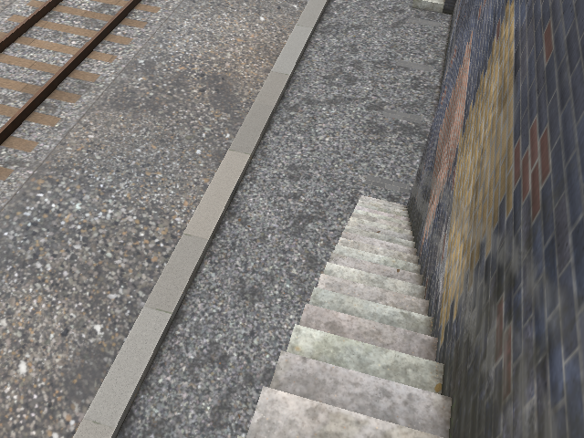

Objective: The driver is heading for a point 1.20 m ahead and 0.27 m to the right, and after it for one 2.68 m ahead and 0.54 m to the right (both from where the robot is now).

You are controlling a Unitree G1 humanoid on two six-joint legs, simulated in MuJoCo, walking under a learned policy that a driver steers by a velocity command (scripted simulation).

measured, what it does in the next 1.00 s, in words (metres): goes down, turning right: left foot 0.19 m lower, then right foot 0.20 m lower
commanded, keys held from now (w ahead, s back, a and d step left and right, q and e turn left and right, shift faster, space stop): w+e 0.76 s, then w+q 0.24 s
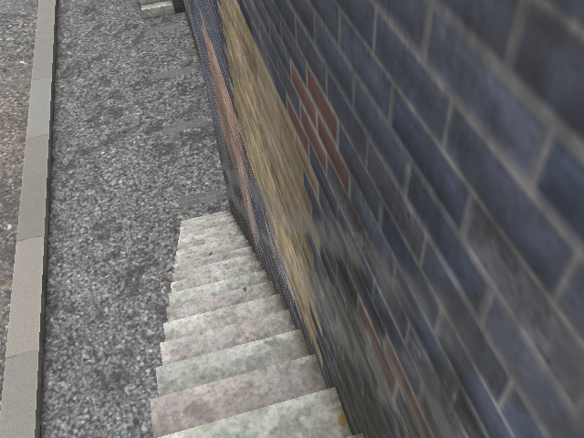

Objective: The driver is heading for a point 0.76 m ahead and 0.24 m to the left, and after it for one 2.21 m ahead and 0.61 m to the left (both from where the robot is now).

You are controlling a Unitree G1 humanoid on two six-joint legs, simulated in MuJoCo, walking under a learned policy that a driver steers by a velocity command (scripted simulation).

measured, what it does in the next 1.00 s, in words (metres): goes down, turning left: left foot 0.20 m lower, then right foot 0.19 m lower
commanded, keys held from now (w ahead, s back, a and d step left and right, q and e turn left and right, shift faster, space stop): w+q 0.64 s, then w+e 0.36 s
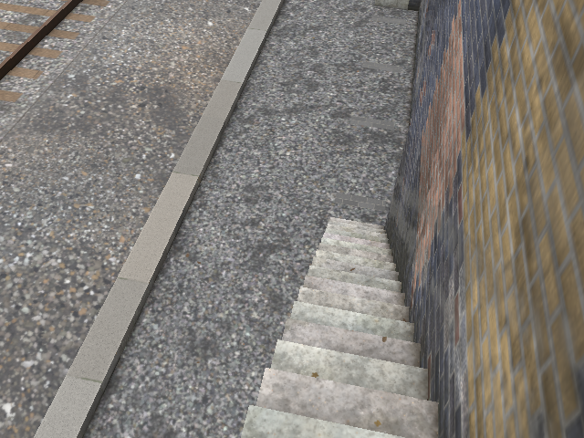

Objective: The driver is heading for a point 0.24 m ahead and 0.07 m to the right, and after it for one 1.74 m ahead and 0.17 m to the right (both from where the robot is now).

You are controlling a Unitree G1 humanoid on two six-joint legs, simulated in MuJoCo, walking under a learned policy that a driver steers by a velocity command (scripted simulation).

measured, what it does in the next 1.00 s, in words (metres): goes down: left foot, then right foot 0.25 m lower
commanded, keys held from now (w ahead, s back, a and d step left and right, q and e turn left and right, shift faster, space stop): e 0.56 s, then no key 0.14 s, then q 0.30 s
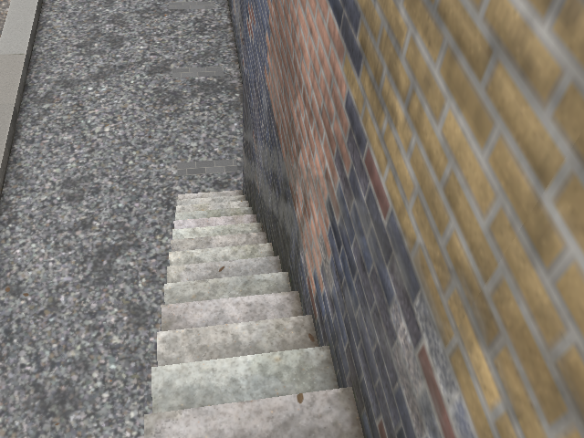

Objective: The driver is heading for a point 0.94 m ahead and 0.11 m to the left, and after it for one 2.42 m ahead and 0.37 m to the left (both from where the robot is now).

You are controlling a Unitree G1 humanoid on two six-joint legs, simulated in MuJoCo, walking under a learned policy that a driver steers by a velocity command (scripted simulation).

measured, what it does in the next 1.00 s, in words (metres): goes down: left foot 0.19 m lower, then right foot 0.20 m lower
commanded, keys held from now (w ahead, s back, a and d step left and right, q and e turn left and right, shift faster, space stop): q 0.44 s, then e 0.18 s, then w+e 0.38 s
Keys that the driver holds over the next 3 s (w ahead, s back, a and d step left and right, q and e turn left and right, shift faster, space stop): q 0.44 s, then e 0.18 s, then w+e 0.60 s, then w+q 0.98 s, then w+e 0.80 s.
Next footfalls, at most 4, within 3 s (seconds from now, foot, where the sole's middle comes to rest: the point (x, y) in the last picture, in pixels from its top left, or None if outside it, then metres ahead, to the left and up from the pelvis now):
0.14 left None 0.22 0.12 -0.87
0.46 right None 0.40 -0.03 -1.07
0.66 left None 0.52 0.24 -1.12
0.86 right None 0.48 0.01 -1.06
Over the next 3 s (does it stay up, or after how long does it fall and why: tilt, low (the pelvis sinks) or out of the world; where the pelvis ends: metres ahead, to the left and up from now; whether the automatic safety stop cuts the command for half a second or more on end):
stays up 1.78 0.25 -1.48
